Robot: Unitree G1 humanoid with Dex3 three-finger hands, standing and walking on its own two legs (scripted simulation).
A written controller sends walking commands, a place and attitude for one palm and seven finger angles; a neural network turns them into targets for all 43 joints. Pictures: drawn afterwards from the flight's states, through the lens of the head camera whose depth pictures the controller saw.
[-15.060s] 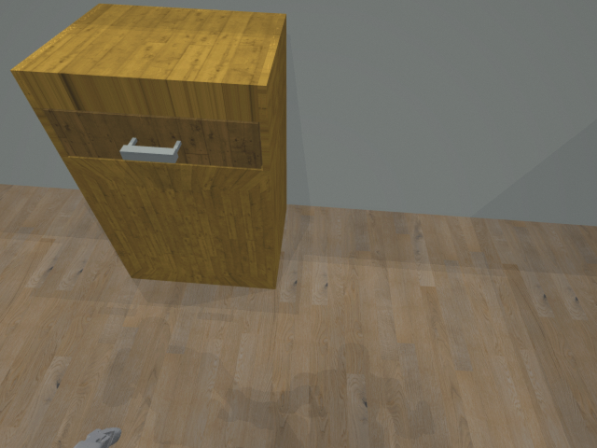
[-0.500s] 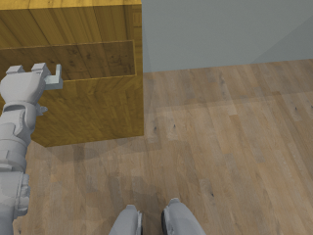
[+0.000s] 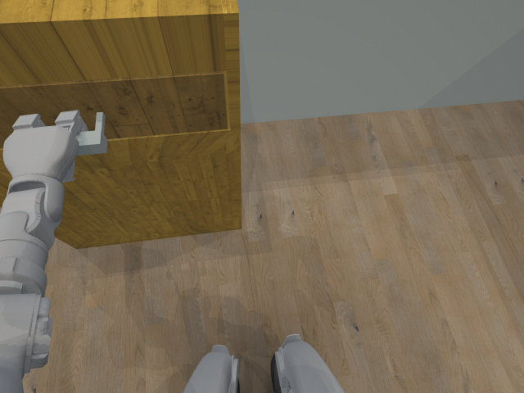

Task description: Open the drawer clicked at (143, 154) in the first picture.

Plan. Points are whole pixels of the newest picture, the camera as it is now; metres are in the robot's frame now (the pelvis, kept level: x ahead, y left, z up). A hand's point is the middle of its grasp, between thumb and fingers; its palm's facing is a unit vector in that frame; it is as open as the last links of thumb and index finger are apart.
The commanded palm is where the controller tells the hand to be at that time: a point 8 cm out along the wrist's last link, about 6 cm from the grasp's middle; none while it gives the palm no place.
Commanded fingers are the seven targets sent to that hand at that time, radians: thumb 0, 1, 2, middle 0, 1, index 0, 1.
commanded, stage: pull the drawer open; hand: left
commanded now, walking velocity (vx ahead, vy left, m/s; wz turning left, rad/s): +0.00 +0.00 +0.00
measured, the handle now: (61, 133) +0.51 +0.31 +0.00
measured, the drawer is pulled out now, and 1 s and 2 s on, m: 0.00 0.08 0.13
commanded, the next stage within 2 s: none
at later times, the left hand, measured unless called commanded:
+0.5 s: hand (60, 195) +0.41 +0.30 -0.02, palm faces -0.03 -0.06 -1.00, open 6.1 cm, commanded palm +0.38 +0.29 +0.03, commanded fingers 0.00 0.90 0.90 -0.40 -1.35 -0.40 -1.35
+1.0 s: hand (56, 219) +0.37 +0.30 -0.02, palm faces -0.03 -0.02 -1.00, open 6.1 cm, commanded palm +0.36 +0.30 +0.03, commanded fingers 0.00 0.90 0.90 -0.40 -1.35 -0.40 -1.35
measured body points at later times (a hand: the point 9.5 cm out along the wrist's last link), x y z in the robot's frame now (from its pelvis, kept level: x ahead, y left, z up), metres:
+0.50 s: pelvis +0.03 +0.02 +0.02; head +0.16 +0.02 +0.45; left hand +0.41 +0.30 +0.03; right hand +0.10 -0.25 -0.11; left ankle -0.02 +0.08 -0.65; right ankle +0.02 -0.10 -0.65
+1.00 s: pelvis +0.03 +0.02 +0.02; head +0.14 +0.03 +0.46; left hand +0.37 +0.30 +0.04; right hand +0.15 -0.24 -0.11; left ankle -0.02 +0.08 -0.65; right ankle +0.02 -0.09 -0.65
